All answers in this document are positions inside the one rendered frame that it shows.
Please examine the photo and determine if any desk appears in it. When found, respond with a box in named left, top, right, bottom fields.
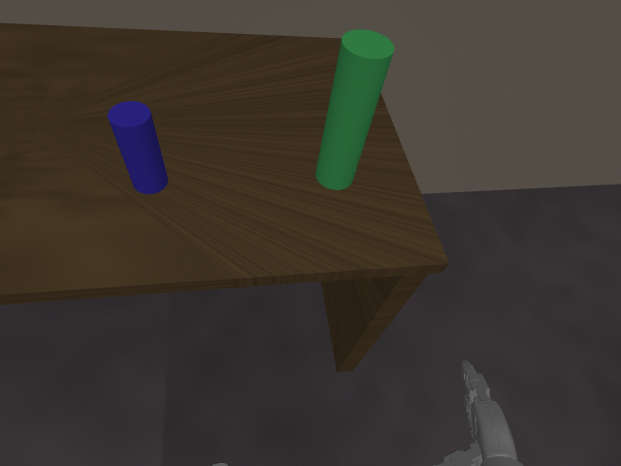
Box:
left=0, top=23, right=449, bottom=373

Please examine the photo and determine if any right robot hand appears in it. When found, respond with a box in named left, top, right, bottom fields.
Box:
left=434, top=360, right=518, bottom=466

